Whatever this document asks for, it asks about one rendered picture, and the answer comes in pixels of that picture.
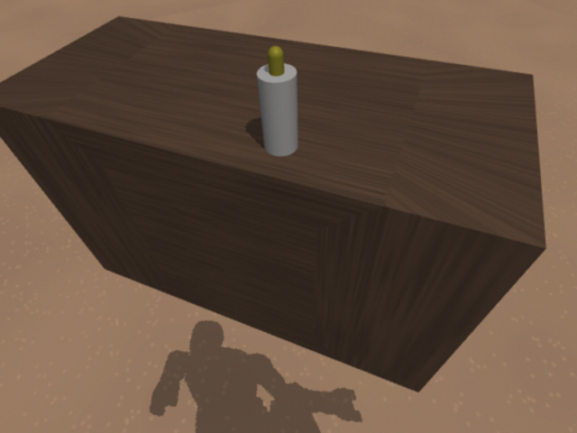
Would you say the bottle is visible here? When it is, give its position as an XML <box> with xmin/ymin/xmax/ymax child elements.
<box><xmin>257</xmin><ymin>46</ymin><xmax>298</xmax><ymax>156</ymax></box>

